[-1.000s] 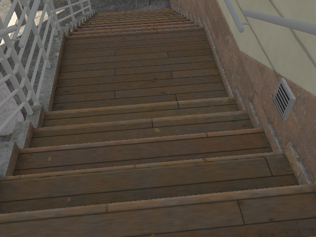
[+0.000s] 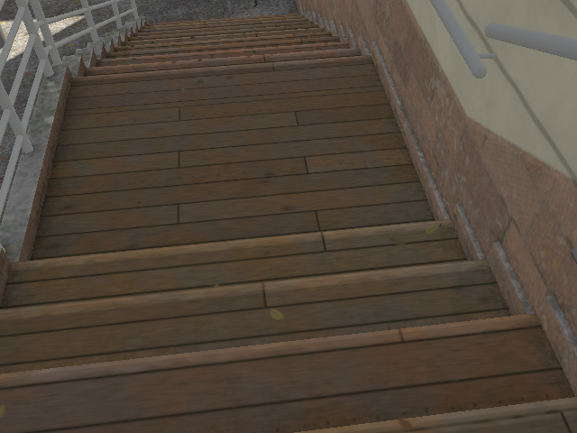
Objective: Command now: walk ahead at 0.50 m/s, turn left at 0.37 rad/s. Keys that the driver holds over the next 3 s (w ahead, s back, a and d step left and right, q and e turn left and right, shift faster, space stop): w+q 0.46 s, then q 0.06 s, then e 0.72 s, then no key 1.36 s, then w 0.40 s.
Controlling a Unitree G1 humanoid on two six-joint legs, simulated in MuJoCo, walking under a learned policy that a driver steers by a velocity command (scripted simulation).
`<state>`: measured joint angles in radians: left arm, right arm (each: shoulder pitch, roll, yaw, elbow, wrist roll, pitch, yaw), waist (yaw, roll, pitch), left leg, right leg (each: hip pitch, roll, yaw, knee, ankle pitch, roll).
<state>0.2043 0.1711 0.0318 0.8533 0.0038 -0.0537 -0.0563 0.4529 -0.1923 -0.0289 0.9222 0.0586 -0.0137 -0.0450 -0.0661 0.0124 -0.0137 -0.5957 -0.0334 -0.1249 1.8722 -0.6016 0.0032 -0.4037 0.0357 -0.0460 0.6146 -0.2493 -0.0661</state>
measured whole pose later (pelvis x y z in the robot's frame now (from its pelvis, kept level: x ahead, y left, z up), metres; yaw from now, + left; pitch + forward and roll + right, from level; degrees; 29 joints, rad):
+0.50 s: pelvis +0.27 +0.09 -0.14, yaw +16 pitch +2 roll -2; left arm 0.44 0.23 0.05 0.98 -0.01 -0.06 0.03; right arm 0.05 -0.24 -0.06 0.72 0.02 -0.03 0.06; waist 0.09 0.02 0.03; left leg -0.45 -0.02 0.00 0.51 -0.02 0.09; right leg -0.23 -0.13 -0.13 1.54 -0.82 0.06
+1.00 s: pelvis +0.42 +0.09 -0.17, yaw +12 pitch +4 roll +0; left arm 0.23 0.22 0.06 0.72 -0.02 0.05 0.02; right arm 0.15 -0.21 -0.05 0.81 0.01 0.01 -0.04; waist 0.01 0.00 -0.04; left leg -0.36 0.05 0.10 0.79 -0.49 0.01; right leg -0.53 -0.01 0.04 1.02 -0.36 0.04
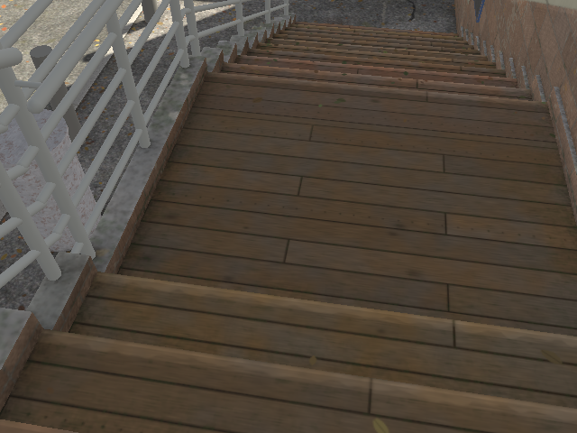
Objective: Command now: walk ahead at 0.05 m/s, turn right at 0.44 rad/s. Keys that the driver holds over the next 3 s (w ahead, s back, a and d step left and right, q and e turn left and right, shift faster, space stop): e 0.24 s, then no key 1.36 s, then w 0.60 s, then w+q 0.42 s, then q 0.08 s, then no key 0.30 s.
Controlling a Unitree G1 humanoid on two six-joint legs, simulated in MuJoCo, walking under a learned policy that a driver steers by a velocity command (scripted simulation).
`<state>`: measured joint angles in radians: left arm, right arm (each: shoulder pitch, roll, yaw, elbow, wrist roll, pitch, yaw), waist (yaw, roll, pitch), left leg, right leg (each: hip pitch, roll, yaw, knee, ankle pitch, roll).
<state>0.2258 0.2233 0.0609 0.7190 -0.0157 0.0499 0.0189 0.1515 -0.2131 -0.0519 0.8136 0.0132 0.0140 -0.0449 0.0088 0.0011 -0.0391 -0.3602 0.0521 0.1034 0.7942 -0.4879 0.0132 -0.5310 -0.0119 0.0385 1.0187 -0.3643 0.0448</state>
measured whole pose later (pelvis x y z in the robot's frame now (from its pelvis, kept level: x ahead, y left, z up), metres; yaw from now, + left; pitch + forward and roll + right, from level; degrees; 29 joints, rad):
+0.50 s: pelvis +0.01 -0.03 +0.01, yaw -15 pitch +3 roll +0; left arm 0.06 0.23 0.02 0.58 -0.02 0.06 0.03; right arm 0.13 -0.25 -0.03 0.65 0.01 0.04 0.02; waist -0.03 0.04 -0.01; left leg -0.45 0.00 -0.07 0.93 -0.32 -0.05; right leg -0.40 0.15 0.20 0.76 -0.40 -0.04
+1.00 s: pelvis +0.02 +0.00 +0.04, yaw -14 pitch +1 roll +0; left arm 0.27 0.21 0.03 0.79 -0.01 0.06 0.02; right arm 0.25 -0.19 -0.03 0.74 0.00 0.01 0.00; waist 0.00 0.00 -0.02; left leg -0.16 -0.02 -0.06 0.43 -0.28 0.01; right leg -0.20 0.07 0.23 0.42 -0.24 0.02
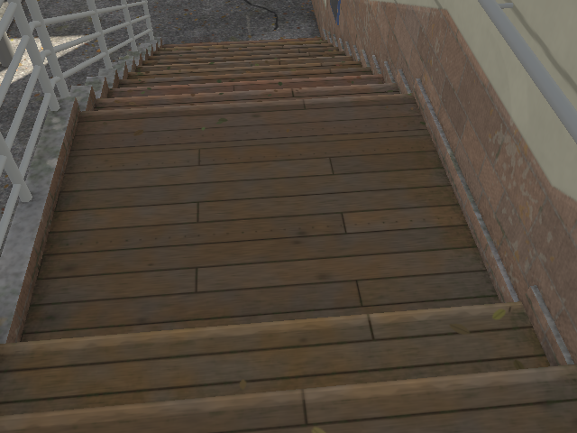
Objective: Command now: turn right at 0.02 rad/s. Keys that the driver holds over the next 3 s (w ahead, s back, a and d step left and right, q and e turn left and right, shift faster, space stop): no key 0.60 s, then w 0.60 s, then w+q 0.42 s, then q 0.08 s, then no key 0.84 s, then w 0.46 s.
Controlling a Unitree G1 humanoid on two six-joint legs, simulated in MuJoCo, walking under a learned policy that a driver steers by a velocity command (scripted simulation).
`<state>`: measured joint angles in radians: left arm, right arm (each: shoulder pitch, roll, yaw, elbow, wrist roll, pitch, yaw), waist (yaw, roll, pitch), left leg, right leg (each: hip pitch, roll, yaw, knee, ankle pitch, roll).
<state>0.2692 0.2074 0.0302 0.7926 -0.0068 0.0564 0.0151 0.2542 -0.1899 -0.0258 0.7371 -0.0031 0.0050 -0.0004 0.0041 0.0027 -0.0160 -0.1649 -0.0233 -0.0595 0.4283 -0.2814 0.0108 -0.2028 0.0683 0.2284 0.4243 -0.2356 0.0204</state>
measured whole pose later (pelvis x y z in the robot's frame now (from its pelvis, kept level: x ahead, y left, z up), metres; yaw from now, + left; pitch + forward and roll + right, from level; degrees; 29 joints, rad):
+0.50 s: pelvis +0.01 +0.00 +0.01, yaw +0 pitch +1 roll +0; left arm 0.29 0.19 0.04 0.96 -0.01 0.05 0.06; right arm 0.36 -0.17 -0.04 0.94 0.00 0.00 -0.02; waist -0.01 0.00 -0.01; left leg -0.10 -0.03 -0.06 0.33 -0.24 0.01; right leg -0.14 0.05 0.22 0.32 -0.19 0.02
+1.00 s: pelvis +0.08 -0.03 -0.01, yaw -1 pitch +3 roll +0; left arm 0.54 0.17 0.03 1.07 -0.01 -0.09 0.00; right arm 0.31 -0.24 -0.06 0.93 0.02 -0.08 -0.01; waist 0.03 0.05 -0.07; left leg -0.57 0.02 -0.04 1.09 -0.23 0.11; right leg -0.18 0.08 0.02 0.54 -0.41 -0.07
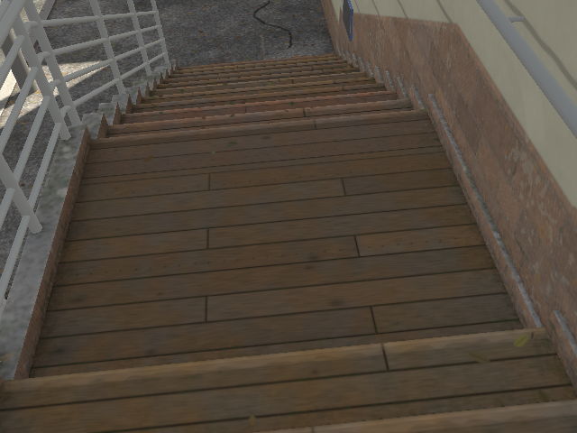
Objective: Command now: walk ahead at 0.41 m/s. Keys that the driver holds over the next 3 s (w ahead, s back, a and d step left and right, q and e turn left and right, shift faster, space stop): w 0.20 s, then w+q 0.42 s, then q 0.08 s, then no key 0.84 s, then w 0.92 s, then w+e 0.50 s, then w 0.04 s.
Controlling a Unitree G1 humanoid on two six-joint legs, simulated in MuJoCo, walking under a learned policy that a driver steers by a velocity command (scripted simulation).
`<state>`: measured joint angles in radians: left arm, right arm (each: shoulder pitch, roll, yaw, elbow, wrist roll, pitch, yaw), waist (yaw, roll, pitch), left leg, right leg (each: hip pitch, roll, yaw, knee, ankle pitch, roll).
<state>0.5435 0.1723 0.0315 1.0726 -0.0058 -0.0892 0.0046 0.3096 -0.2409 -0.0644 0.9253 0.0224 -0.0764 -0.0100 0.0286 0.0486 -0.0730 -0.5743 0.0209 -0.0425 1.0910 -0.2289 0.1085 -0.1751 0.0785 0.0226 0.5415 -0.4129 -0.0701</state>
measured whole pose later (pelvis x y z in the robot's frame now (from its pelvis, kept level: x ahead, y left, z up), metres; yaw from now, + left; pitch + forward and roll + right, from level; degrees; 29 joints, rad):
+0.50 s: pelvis +0.23 +0.03 -0.15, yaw +7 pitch +2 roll +1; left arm 0.22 0.20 0.03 0.87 0.03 -0.09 0.04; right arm 0.46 -0.16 -0.02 0.93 0.00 -0.05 0.00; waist 0.01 -0.02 -0.05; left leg -0.27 -0.18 -0.07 0.56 -0.32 0.12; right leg -0.80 -0.10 0.13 1.19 -0.11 0.04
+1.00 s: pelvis +0.43 -0.01 -0.29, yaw +18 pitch +1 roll +1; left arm 0.39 0.15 -0.02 0.91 0.05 -0.02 -0.01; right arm 0.27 -0.20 -0.02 0.80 0.02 0.05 -0.09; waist 0.00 0.04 0.01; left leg -0.81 -0.07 -0.16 1.80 -0.43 -0.05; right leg -0.33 0.05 0.04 0.49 -0.18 -0.05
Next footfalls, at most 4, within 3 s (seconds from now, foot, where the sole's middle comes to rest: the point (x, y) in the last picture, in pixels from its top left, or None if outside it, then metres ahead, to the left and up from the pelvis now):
0.28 left None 0.24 0.09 -0.92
0.78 right None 0.54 -0.08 -1.07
1.26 left None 0.47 0.17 -1.07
2.34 left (236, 386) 0.89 0.29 -1.22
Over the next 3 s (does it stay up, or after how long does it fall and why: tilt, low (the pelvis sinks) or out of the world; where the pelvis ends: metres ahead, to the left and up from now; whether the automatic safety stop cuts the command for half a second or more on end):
stays up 1.18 0.18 -0.61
